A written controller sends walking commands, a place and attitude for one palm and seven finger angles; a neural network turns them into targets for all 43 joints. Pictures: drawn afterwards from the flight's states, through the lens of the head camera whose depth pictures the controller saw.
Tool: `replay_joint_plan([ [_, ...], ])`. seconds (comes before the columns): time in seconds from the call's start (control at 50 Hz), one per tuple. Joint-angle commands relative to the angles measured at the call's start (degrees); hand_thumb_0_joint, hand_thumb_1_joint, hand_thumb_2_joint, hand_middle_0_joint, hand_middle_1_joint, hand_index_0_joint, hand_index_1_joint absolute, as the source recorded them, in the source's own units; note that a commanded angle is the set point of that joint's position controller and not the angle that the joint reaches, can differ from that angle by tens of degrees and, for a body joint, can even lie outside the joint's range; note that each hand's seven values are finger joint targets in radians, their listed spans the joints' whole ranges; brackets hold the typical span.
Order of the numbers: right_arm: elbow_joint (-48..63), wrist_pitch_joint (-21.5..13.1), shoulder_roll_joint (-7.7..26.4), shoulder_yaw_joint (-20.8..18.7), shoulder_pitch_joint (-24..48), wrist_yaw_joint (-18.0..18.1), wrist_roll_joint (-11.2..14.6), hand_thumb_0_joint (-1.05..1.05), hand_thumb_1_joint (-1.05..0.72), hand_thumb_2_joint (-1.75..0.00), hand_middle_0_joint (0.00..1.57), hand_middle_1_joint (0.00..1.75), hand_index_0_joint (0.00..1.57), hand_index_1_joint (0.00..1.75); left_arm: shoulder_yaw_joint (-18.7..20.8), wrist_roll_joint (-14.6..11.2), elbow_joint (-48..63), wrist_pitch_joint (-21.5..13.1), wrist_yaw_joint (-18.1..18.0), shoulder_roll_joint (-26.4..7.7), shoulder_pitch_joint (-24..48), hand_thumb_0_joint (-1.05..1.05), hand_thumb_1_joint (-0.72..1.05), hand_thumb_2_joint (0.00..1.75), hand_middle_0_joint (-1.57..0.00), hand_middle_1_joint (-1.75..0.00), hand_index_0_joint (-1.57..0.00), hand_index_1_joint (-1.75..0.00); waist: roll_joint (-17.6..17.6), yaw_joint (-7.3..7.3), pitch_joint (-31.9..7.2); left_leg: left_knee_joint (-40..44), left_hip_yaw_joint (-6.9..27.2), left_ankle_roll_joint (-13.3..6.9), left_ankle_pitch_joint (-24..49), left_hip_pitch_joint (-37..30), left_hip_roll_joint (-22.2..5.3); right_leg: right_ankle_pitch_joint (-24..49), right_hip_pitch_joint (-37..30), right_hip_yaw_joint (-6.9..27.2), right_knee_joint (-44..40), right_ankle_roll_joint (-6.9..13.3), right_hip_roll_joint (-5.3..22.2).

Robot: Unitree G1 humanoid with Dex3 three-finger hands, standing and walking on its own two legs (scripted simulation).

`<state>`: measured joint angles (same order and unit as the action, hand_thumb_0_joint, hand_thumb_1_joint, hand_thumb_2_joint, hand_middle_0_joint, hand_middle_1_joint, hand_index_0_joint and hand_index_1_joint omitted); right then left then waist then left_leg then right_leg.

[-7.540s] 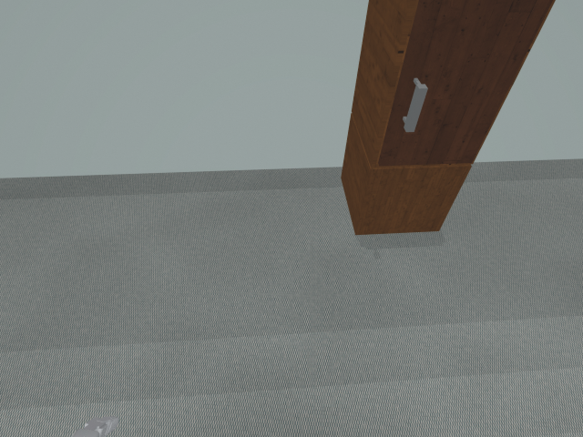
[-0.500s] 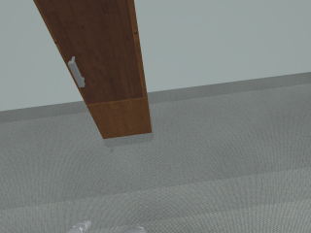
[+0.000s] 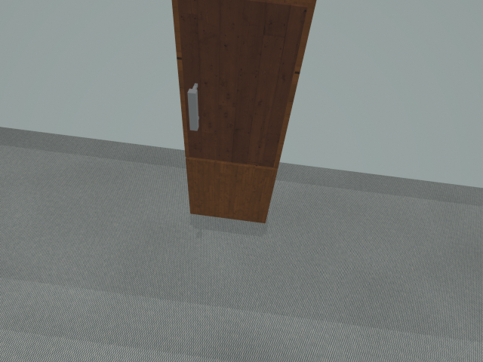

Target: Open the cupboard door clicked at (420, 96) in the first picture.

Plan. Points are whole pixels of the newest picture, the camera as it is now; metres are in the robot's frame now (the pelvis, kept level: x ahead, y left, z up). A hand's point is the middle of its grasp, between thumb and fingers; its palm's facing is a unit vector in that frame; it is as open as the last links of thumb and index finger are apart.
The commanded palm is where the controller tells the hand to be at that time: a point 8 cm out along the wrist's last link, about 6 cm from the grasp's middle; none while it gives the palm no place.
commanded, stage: take the last steps up to it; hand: left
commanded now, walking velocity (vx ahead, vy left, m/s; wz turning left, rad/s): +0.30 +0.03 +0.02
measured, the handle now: (195, 107) +0.89 +0.25 -0.08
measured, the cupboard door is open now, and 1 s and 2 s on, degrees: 0 0 0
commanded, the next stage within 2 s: come to a stop and stand still in 0.82 s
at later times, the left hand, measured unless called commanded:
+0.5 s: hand (186, 291) +0.29 +0.15 -0.17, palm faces -0.01 -0.98 -0.18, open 7.3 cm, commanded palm none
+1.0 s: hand (168, 302) +0.27 +0.18 -0.19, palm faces +0.12 -0.98 -0.14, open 7.3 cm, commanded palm none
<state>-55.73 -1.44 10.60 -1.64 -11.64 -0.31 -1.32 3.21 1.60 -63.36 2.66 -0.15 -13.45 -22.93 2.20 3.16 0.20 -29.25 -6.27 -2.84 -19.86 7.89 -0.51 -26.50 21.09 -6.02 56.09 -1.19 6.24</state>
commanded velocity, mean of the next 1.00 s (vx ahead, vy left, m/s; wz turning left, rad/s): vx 0.19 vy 0.00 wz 0.00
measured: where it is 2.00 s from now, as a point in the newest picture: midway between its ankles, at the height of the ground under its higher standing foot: (237, 361)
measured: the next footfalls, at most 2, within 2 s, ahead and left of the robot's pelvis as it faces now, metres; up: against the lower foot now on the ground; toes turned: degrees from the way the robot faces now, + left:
right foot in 0.44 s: +0.29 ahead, -0.11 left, +0.00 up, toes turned -7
left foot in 0.92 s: +0.40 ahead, +0.13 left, +0.00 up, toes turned +8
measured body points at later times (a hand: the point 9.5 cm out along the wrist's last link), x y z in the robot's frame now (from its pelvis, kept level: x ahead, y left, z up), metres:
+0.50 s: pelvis +0.17 -0.02 -0.02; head +0.19 -0.03 +0.43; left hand +0.29 +0.20 -0.15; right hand +0.02 -0.22 -0.17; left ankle -0.01 +0.08 -0.68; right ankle +0.25 -0.11 -0.74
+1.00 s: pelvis +0.33 +0.02 +0.00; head +0.34 +0.04 +0.44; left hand +0.27 +0.24 -0.17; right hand +0.42 -0.20 -0.14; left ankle +0.36 +0.12 -0.74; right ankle +0.26 -0.09 -0.70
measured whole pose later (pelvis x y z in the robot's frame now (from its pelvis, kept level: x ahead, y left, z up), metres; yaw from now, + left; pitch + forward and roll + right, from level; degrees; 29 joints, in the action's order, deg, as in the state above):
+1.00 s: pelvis +0.33 +0.02 +0.00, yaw +0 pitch -1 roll +0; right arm -58.6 -3.2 8.5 -1.3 -10.0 0.4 -1.6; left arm 1.9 0.6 -65.0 -0.7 -1.0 -8.6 -21.3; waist 2.3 3.1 2.5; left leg -32.5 -8.0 -2.2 -14.3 16.9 -2.5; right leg -29.6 14.3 -5.2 47.9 0.4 3.0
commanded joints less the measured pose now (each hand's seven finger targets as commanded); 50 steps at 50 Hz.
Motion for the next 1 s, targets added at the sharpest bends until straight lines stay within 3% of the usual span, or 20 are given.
replay_joint_plan([
  [0.0, -1.0, -1.0, 7.4, -1.1, -7.8, 1.6, 0.3, 0.00, -0.90, -0.90, 0.20, 0.30, 0.20, 0.30, -0.2, 0.3, 5.8, -3.3, 0.9, -1.4, 7.8, 0.00, 0.90, 0.90, -0.20, -0.30, -0.20, -0.30, -7.2, -4.08, 10.3, 20.9, 16.0, -5.9, 7.7, -1.7, -14.5, 9.0, 16.4, 3.1, 8.9, -0.5, 1.7],
  [0.06, -2.4, -2.0, 6.5, -1.1, -10.3, 1.8, 0.7, 0.00, -0.90, -0.90, 0.20, 0.30, 0.20, 0.30, -0.1, 0.0, 5.1, -3.0, 0.8, -1.1, 6.3, 0.00, 0.90, 0.90, -0.20, -0.30, -0.20, -0.30, -7.5, -3.06, 7.6, 19.5, 11.1, -5.7, 21.9, -5.8, -12.6, 12.4, 16.7, 2.6, 8.8, -1.6, 0.9],
  [0.12, -3.9, -2.4, 5.7, -1.0, -12.9, 2.1, 0.9, 0.00, -0.90, -0.90, 0.20, 0.30, 0.20, 0.30, 0.1, -0.2, 6.0, -2.6, 0.6, -1.1, 8.8, 0.00, 0.90, 0.90, -0.20, -0.30, -0.20, -0.30, -7.4, -3.18, 8.2, 19.5, 10.4, -6.0, 26.1, -7.3, -13.5, 14.5, 19.3, 3.3, 7.9, -2.0, 1.1],
  [0.3, -9.1, -2.8, 5.0, -0.9, -21.0, 2.8, -0.2, 0.00, -0.90, -0.90, 0.20, 0.30, 0.20, 0.30, -0.6, -0.7, 11.0, -4.0, 1.2, 1.7, 22.3, 0.00, 0.90, 0.90, -0.20, -0.30, -0.20, -0.30, -7.4, -6.67, 9.8, 14.4, 8.4, -6.5, 41.4, -13.3, -14.8, 12.6, 15.5, -0.5, -14.1, 1.2, -1.5],
  [0.34, -9.7, -2.7, 5.8, -1.0, -20.6, 2.7, -0.1, 0.00, -0.90, -0.90, 0.20, 0.30, 0.20, 0.30, -0.5, -0.8, 10.1, -4.5, 1.0, 1.1, 18.4, 0.00, 0.90, 0.90, -0.20, -0.30, -0.20, -0.30, -7.9, -4.60, 7.3, 9.1, 7.0, -5.9, 53.3, -10.9, -14.2, 11.1, 5.9, -2.5, -18.1, 2.9, -4.6],
  [0.38, -9.6, -2.7, 6.6, -1.2, -18.7, 2.7, 0.5, 0.00, -0.90, -0.90, 0.20, 0.30, 0.20, 0.30, 0.2, -0.5, 6.5, -5.1, 0.6, -0.4, 7.2, 0.00, 0.90, 0.90, -0.20, -0.30, -0.20, -0.30, -7.8, 0.58, 2.7, -2.0, 4.5, -3.6, 57.0, -6.6, -11.9, 16.3, -9.0, -3.6, -22.8, 4.0, -6.9],
  [0.4, -9.1, -2.8, 6.3, -1.3, -17.6, 2.4, 0.9, 0.00, -0.90, -0.90, 0.20, 0.30, 0.20, 0.30, 1.1, -0.2, 4.3, -5.9, 0.4, -3.1, -0.9, 0.00, 0.90, 0.90, -0.20, -0.30, -0.20, -0.30, -5.1, 4.24, -1.7, -12.6, 3.4, -1.8, 48.7, 1.0, -9.8, 20.3, -21.9, 0.1, -25.4, 5.5, -4.1],
  [0.42, -7.8, -3.1, 3.8, -1.3, -19.2, 1.8, 1.6, 0.00, -0.90, -0.90, 0.20, 0.30, 0.20, 0.30, 2.7, 0.1, 2.5, -6.6, -0.3, -8.7, -8.3, 0.00, 0.90, 0.90, -0.20, -0.30, -0.20, -0.30, 5.3, 6.09, -8.7, -30.4, 0.0, 0.8, 22.6, 14.3, -2.6, 25.6, -34.7, 19.6, -28.5, 11.9, 11.2],
  [0.44, -6.4, -2.8, 2.8, -1.2, -20.0, 1.8, 1.7, 0.00, -0.90, -0.90, 0.20, 0.30, 0.20, 0.30, 3.2, -1.0, 2.0, -6.5, -0.5, -12.0, -9.6, 0.00, 0.90, 0.90, -0.20, -0.30, -0.20, -0.30, 8.8, 3.78, -11.8, -47.9, 3.1, 1.4, -12.1, 21.2, 1.9, 30.7, -34.9, 37.0, -36.3, 17.8, 22.8],
  [0.46, -6.1, -2.3, 3.5, -1.6, -17.1, 1.8, 1.7, 0.00, -0.90, -0.90, 0.20, 0.30, 0.20, 0.30, 3.1, -1.5, 3.4, -5.9, -0.8, -10.6, -4.2, 0.00, 0.90, 0.90, -0.20, -0.30, -0.20, -0.30, 1.8, 3.03, -6.5, -51.0, 7.9, 0.2, -10.1, 22.7, -1.9, 16.2, -27.4, 33.8, -40.3, 18.2, 21.7],
  [0.48, -5.4, -2.0, 2.4, -1.8, -12.3, 1.2, 1.1, 0.00, -0.90, -0.90, 0.20, 0.30, 0.20, 0.30, 2.3, -1.3, 4.8, -6.0, -0.9, -7.7, 1.2, 0.00, 0.90, 0.90, -0.20, -0.30, -0.20, -0.30, 1.2, 2.44, 1.6, -49.8, 8.1, 0.2, -4.7, 24.2, -4.3, 7.2, -16.2, 30.0, -43.7, 15.2, 18.3],
  [0.5, -5.0, -1.3, 1.0, -1.6, -11.8, 1.0, 0.6, 0.00, -0.90, -0.90, 0.20, 0.30, 0.20, 0.30, 1.5, -1.2, 5.5, -6.0, -1.0, -5.1, 5.2, 0.00, 0.90, 0.90, -0.20, -0.30, -0.20, -0.30, -1.1, -0.60, 5.0, -48.0, 8.5, 0.4, -1.8, 23.6, -5.9, 4.0, -8.3, 26.1, -44.8, 13.2, 16.5],
  [0.56, -6.6, 0.8, -1.8, -1.4, -16.4, 0.6, -0.3, 0.00, -0.90, -0.90, 0.20, 0.30, 0.20, 0.30, 0.0, -0.6, 6.0, -6.6, -1.2, -0.4, 9.4, 0.00, 0.90, 0.90, -0.20, -0.30, -0.20, -0.30, 1.4, -5.43, 6.1, -40.7, 6.9, 2.0, 3.2, 18.3, -6.8, 7.3, 1.5, 12.9, -47.5, 9.6, 10.7],
  [0.6, -6.2, 1.2, -2.0, -1.4, -16.6, 0.4, -0.4, 0.00, -0.90, -0.90, 0.20, 0.30, 0.20, 0.30, 0.1, -0.4, 5.4, -6.9, -1.0, 0.1, 8.2, 0.00, 0.90, 0.90, -0.20, -0.30, -0.20, -0.30, 3.8, -6.14, 4.9, -34.4, 5.0, 3.2, 4.8, 17.8, -6.8, 12.9, 1.0, 8.1, -47.2, 9.1, 8.4],
  [0.8, -0.4, -0.8, 0.3, -1.3, -0.7, -0.8, 0.1, 0.00, -0.90, -0.90, 0.20, 0.30, 0.20, 0.30, 0.8, -0.1, 2.6, -6.9, -0.7, -3.4, 1.2, 0.00, 0.90, 0.90, -0.20, -0.30, -0.20, -0.30, 4.2, -1.56, 4.9, -8.1, 1.5, 3.6, 5.9, 16.1, -4.9, 23.5, -10.7, 8.8, -42.3, 10.5, 10.0],
  [0.86, -2.7, -1.8, 2.3, -1.4, -6.8, -0.3, 0.0, 0.00, -0.90, -0.90, 0.20, 0.30, 0.20, 0.30, 0.7, -0.5, 2.2, -6.1, -0.8, -2.6, 1.5, 0.00, 0.90, 0.90, -0.20, -0.30, -0.20, -0.30, -0.5, -4.57, 1.5, 3.0, 0.1, 3.1, 11.2, 1.2, -2.8, 23.5, -7.6, 4.9, -31.4, 7.4, 6.1],
  [0.88, -4.1, -2.4, 6.0, -2.0, -11.8, 0.2, -0.4, 0.00, -0.90, -0.90, 0.20, 0.30, 0.20, 0.30, 0.2, -0.8, 2.4, -5.9, -0.6, -0.8, 0.4, 0.00, 0.90, 0.90, -0.20, -0.30, -0.20, -0.30, -8.9, -6.10, -2.2, 5.3, 6.8, 0.8, 17.4, -8.3, -8.4, 19.7, -2.2, 1.4, -20.0, 5.0, 1.6],
  [0.9, -4.7, -2.2, 10.7, -2.9, -16.0, 0.8, -0.6, 0.00, -0.90, -0.90, 0.20, 0.30, 0.20, 0.30, -0.4, -1.2, 3.1, -5.9, -0.4, 2.3, -0.8, 0.00, 0.90, 0.90, -0.20, -0.30, -0.20, -0.30, -19.7, -6.73, -5.5, 8.7, 20.8, -4.9, 28.5, -15.7, -20.8, -1.0, 7.3, -3.7, -6.6, 2.3, -4.6],
  [0.92, -4.9, -1.3, 10.3, -2.3, -15.3, 1.4, -0.2, 0.00, -0.90, -0.90, 0.20, 0.30, 0.20, 0.30, -0.8, -0.9, 3.6, -5.8, -0.9, 1.9, 0.8, 0.00, 0.90, 0.90, -0.20, -0.30, -0.20, -0.30, -16.5, -6.25, -4.5, 10.6, 21.9, -8.3, 34.7, -12.1, -23.9, -9.6, 8.1, 0.8, 0.2, 2.2, -4.1],
  [0.98, -2.6, -1.0, 4.7, 0.1, -2.6, 2.9, 0.1, 0.00, -0.90, -0.90, 0.20, 0.30, 0.20, 0.30, -1.5, -1.2, 1.0, -3.9, -1.6, 3.2, 1.2, 0.00, 0.90, 0.90, -0.20, -0.30, -0.20, -0.30, -10.2, -2.55, 1.9, 11.3, 12.6, -6.7, 47.9, 2.0, -19.5, -3.5, -0.3, 5.4, -4.5, 0.3, 0.2],
])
